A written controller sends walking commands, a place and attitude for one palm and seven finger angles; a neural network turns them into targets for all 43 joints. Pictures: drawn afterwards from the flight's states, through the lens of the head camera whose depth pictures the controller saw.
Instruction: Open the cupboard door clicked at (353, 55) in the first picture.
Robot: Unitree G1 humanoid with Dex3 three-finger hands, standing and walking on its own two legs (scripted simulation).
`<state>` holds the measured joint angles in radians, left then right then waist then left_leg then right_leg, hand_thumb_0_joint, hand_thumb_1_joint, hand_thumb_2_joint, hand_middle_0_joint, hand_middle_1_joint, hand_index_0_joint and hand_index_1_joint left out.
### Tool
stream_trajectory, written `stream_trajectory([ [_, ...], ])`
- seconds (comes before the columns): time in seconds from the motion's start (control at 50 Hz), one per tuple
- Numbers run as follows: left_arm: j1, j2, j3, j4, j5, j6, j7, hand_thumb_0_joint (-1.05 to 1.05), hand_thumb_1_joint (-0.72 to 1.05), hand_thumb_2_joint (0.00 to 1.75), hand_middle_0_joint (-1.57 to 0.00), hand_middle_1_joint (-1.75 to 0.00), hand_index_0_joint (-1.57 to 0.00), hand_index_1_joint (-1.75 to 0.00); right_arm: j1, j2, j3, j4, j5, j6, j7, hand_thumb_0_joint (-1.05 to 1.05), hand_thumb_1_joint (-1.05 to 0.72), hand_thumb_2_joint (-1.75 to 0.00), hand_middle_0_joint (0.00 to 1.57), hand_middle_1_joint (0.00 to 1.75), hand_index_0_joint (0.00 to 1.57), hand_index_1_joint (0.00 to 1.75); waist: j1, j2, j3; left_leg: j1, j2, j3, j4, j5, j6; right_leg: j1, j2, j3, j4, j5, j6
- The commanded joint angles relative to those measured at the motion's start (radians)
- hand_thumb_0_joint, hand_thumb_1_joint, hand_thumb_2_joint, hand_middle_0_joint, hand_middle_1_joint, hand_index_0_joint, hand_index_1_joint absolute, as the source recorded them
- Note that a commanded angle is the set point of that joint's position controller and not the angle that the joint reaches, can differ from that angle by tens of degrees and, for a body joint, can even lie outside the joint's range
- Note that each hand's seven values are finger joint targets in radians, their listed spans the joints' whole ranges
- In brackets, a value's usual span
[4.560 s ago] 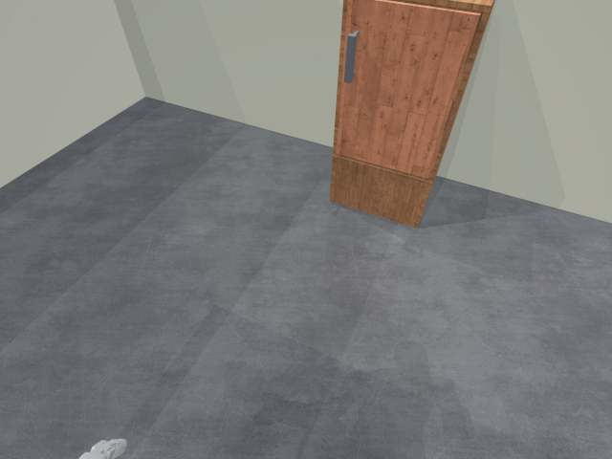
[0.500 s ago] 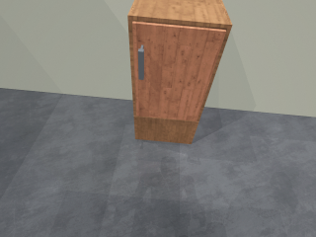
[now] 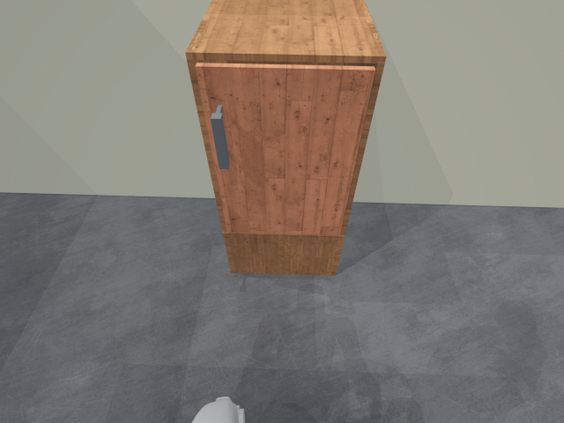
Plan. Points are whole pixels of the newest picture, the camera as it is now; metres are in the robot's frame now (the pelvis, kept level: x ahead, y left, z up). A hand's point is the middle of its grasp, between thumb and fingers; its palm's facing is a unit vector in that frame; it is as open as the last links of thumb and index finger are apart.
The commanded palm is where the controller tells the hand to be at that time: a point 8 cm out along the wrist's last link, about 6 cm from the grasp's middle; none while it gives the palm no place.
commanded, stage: take the last steps up to it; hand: left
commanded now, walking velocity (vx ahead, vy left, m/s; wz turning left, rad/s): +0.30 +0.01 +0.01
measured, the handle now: (222, 137) +0.76 +0.19 -0.04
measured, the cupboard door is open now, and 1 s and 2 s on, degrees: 0 0 0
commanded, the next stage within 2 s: come to a stop and stand still in 0.42 s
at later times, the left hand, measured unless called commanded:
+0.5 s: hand (177, 354) +0.26 +0.21 -0.16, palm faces -0.01 -0.98 -0.20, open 7.4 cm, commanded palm none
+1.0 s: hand (165, 354) +0.26 +0.23 -0.17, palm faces +0.07 -0.96 -0.26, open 7.3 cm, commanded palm none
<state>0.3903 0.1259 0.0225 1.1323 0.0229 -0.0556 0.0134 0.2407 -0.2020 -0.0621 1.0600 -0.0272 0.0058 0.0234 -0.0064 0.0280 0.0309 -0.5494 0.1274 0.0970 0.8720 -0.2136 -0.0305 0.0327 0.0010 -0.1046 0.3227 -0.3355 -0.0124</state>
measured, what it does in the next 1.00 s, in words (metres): walks ahead: left foot, then right foot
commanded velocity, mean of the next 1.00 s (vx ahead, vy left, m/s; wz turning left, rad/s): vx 0.01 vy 0.04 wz -0.01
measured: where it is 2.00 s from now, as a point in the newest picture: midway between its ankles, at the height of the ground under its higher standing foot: outside the picture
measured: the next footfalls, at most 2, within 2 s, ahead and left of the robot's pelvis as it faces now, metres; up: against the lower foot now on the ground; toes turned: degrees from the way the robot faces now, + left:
left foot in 0.12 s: +0.19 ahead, +0.14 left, +0.00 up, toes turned +8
right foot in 0.58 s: +0.30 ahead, -0.10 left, +0.00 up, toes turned -9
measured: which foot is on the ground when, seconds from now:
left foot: up 0.00-0.10, down 0.12-0.60, up 0.62-1.00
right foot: down 0.00-0.14, up 0.16-0.56, down 0.58-1.00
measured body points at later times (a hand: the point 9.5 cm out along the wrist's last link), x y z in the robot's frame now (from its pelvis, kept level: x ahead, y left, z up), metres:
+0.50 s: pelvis +0.17 +0.03 +0.00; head +0.19 +0.02 +0.45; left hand +0.26 +0.26 -0.14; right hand +0.15 -0.19 -0.16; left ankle +0.15 +0.13 -0.74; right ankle +0.24 -0.10 -0.71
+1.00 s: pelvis +0.20 +0.03 +0.00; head +0.24 +0.03 +0.44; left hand +0.26 +0.28 -0.15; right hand +0.29 -0.22 -0.15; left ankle +0.19 +0.17 -0.71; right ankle +0.26 -0.10 -0.74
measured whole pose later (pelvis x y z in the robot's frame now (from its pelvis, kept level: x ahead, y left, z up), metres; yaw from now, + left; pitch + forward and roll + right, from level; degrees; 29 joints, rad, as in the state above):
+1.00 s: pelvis +0.20 +0.03 +0.00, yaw +1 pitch -1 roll +1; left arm 0.15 0.19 0.06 1.00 0.04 0.03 0.04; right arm 0.12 -0.22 -0.07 0.99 -0.02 0.05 -0.01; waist 0.02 0.00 0.10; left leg -0.35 0.03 0.03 0.81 -0.42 -0.05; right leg -0.32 -0.11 -0.13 0.52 -0.17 0.00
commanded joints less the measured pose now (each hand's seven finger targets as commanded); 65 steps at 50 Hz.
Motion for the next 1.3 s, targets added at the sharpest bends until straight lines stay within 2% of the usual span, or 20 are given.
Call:
stream_trajectory([
  [0.0,0.039,0.172,0.034,-0.021,0.003,-0.018,0.010,0.00,0.90,0.90,-0.20,-0.30,-0.20,-0.30,-0.112,-0.014,0.001,-0.101,0.011,-0.036,0.009,0.00,-0.90,-0.90,0.20,0.30,0.20,0.30,0.024,-0.167,0.148,0.013,-0.013,0.018,-0.138,0.005,0.019,-0.125,-0.270,0.140,-0.115,0.348,-0.124],
  [0.08,0.026,0.175,0.042,-0.017,-0.003,-0.012,0.007,0.00,0.90,0.90,-0.20,-0.30,-0.20,-0.30,0.148,-0.070,-0.015,-0.021,-0.003,-0.060,-0.012,0.00,-0.90,-0.90,0.20,0.30,0.20,0.30,-0.092,-0.043,-0.021,0.442,-0.092,0.050,-0.342,0.049,0.058,-0.182,-0.184,0.046,0.284,0.534,-0.077],
  [0.12,0.079,0.086,0.026,-0.057,-0.021,-0.007,-0.009,0.00,0.90,0.90,-0.20,-0.30,-0.20,-0.30,0.353,-0.259,-0.051,0.023,-0.005,-0.066,-0.036,0.00,-0.90,-0.90,0.20,0.30,0.20,0.30,-0.121,0.352,-0.218,0.764,0.319,-0.526,-0.534,0.122,0.217,-0.536,0.017,0.003,0.856,-0.232,-0.001],
  [0.14,0.025,0.112,0.034,-0.074,-0.016,-0.006,-0.005,0.00,0.90,0.90,-0.20,-0.30,-0.20,-0.30,0.305,-0.236,-0.043,0.013,0.003,-0.056,-0.043,0.00,-0.90,-0.90,0.20,0.30,0.20,0.30,-0.109,0.205,-0.170,0.692,0.342,-0.558,-0.595,0.052,0.256,-0.589,-0.028,0.096,0.965,-0.240,-0.023],
  [0.2,-0.066,0.081,0.039,-0.066,-0.001,0.004,-0.018,0.00,0.90,0.90,-0.20,-0.30,-0.20,-0.30,0.112,-0.084,-0.003,-0.028,0.003,-0.076,-0.048,0.00,-0.90,-0.90,0.20,0.30,0.20,0.30,-0.039,0.036,0.027,0.387,0.233,-0.309,-0.646,0.092,0.189,-0.591,-0.124,0.114,0.959,-0.017,-0.008],
  [0.26,-0.005,0.043,0.035,-0.052,0.003,0.031,-0.017,0.00,0.90,0.90,-0.20,-0.30,-0.20,-0.30,0.083,-0.045,0.011,-0.018,0.009,-0.091,-0.051,0.00,-0.90,-0.90,0.20,0.30,0.20,0.30,0.018,0.046,0.007,0.312,0.173,-0.139,-0.653,0.250,0.169,-0.497,-0.130,0.089,0.834,0.024,0.018],
  [0.44,-0.188,0.061,0.034,-0.144,0.004,0.045,-0.021,0.00,0.90,0.90,-0.20,-0.30,-0.20,-0.30,0.116,-0.077,-0.007,-0.003,-0.001,-0.065,-0.044,0.00,-0.90,-0.90,0.20,0.30,0.20,0.30,-0.011,0.079,0.067,0.356,0.164,-0.104,-0.652,0.150,0.199,-0.467,-0.106,0.021,0.399,0.067,0.033],
  [0.52,-0.122,0.078,0.036,-0.121,0.006,0.027,-0.013,0.00,0.90,0.90,-0.20,-0.30,-0.20,-0.30,0.113,-0.063,-0.003,0.010,0.003,-0.050,-0.046,0.00,-0.90,-0.90,0.20,0.30,0.20,0.30,0.030,0.002,0.021,0.322,0.104,-0.054,-0.473,0.148,0.130,-0.237,-0.053,-0.016,0.167,0.183,0.023],
  [0.54,-0.058,0.114,0.041,-0.099,0.006,0.013,-0.004,0.00,0.90,0.90,-0.20,-0.30,-0.20,-0.30,0.122,-0.032,0.007,0.016,0.009,-0.053,-0.045,0.00,-0.90,-0.90,0.20,0.30,0.20,0.30,0.057,-0.080,-0.032,0.277,0.047,-0.006,-0.351,0.117,0.079,-0.105,-0.123,0.076,0.106,0.346,0.012],
  [0.56,-0.020,0.184,0.045,-0.081,0.007,-0.001,0.009,0.00,0.90,0.90,-0.20,-0.30,-0.20,-0.30,0.152,0.019,0.022,0.008,0.019,-0.055,-0.043,0.00,-0.90,-0.90,0.20,0.30,0.20,0.30,0.047,-0.264,-0.101,0.169,-0.037,0.046,-0.234,-0.098,0.026,0.018,-0.309,0.275,0.090,0.663,-0.050],
  [0.58,-0.015,0.219,0.041,-0.084,-0.005,0.002,0.013,0.00,0.90,0.90,-0.20,-0.30,-0.20,-0.30,0.166,0.012,0.022,0.006,0.025,-0.040,-0.051,0.00,-0.90,-0.90,0.20,0.30,0.20,0.30,0.038,-0.257,-0.129,0.203,-0.069,0.016,-0.143,-0.369,0.000,-0.014,-0.414,0.317,0.057,0.905,-0.141],
  [0.64,-0.123,0.197,0.043,-0.106,-0.003,0.020,0.034,0.00,0.90,0.90,-0.20,-0.30,-0.20,-0.30,0.141,0.012,0.014,0.022,0.033,-0.002,-0.062,0.00,-0.90,-0.90,0.20,0.30,0.20,0.30,0.025,-0.211,-0.088,0.189,-0.051,-0.066,0.023,-0.387,-0.003,-0.101,-0.397,0.249,0.099,1.094,-0.196],
  [0.72,-0.149,0.205,0.065,-0.129,0.003,0.047,0.044,0.00,0.90,0.90,-0.20,-0.30,-0.20,-0.30,0.086,0.001,-0.004,-0.001,0.023,0.036,-0.057,0.00,-0.90,-0.90,0.20,0.30,0.20,0.30,0.036,-0.113,-0.068,0.117,-0.088,-0.085,0.172,-0.327,-0.020,-0.126,-0.389,0.188,0.087,1.027,-0.194],
  [0.8,-0.194,0.218,0.072,-0.163,0.003,0.058,0.044,0.00,0.90,0.90,-0.20,-0.30,-0.20,-0.30,0.041,-0.024,-0.018,-0.042,0.014,0.059,-0.043,0.00,-0.90,-0.90,0.20,0.30,0.20,0.30,0.028,-0.166,-0.081,0.097,-0.097,-0.104,0.221,-0.242,-0.038,-0.174,-0.364,0.149,0.058,0.858,-0.175],
  [0.98,-0.226,0.255,0.078,-0.186,0.009,0.079,0.027,0.00,0.90,0.90,-0.20,-0.30,-0.20,-0.30,0.061,-0.041,-0.006,-0.078,0.016,0.023,-0.032,0.00,-0.90,-0.90,0.20,0.30,0.20,0.30,-0.005,-0.221,-0.104,0.372,-0.112,-0.018,-0.332,-0.062,-0.016,-0.296,-0.283,0.148,0.097,0.332,-0.093],
  [1.0,-0.220,0.233,0.072,-0.185,0.002,0.084,0.023,0.00,0.90,0.90,-0.20,-0.30,-0.20,-0.30,0.088,-0.062,-0.007,-0.068,0.016,0.013,-0.032,0.00,-0.90,-0.90,0.20,0.30,0.20,0.30,-0.020,-0.154,-0.109,0.451,-0.091,-0.037,-0.448,0.016,-0.009,-0.349,-0.239,0.123,0.164,0.238,-0.051],
  [1.04,-0.196,0.130,0.050,-0.211,-0.009,0.101,0.018,0.00,0.90,0.90,-0.20,-0.30,-0.20,-0.30,0.036,-0.207,-0.028,-0.119,0.001,0.007,-0.036,0.00,-0.90,-0.90,0.20,0.30,0.20,0.30,-0.013,0.306,-0.027,0.304,0.231,-0.409,-0.659,0.111,0.112,-0.494,-0.050,0.023,0.451,-0.216,0.048],
  [1.06,-0.217,0.154,0.053,-0.207,-0.006,0.107,0.020,0.00,0.90,0.90,-0.20,-0.30,-0.20,-0.30,-0.045,-0.201,-0.016,-0.142,-0.005,0.014,-0.039,0.00,-0.90,-0.90,0.20,0.30,0.20,0.30,0.002,0.228,0.016,0.150,0.251,-0.401,-0.686,0.010,0.180,-0.423,-0.062,0.114,0.559,-0.212,0.035],
  [1.16,-0.111,0.160,0.052,-0.122,0.002,0.106,0.010,0.00,0.90,0.90,-0.20,-0.30,-0.20,-0.30,-0.105,-0.119,0.012,-0.127,0.007,0.000,-0.060,0.00,-0.90,-0.90,0.20,0.30,0.20,0.30,0.049,0.120,0.023,0.270,0.080,-0.202,-0.653,0.041,0.146,-0.463,-0.037,0.141,0.707,-0.050,0.041],
  [1.28,-0.136,0.124,0.017,-0.112,-0.006,0.089,0.016,0.00,0.90,0.90,-0.20,-0.30,-0.20,-0.30,0.028,-0.106,0.008,-0.058,0.013,-0.011,-0.067,0.00,-0.90,-0.90,0.20,0.30,0.20,0.30,-0.012,0.105,-0.059,0.515,0.124,-0.263,-0.625,0.240,0.193,-0.403,-0.058,0.102,0.385,-0.131,0.052],
])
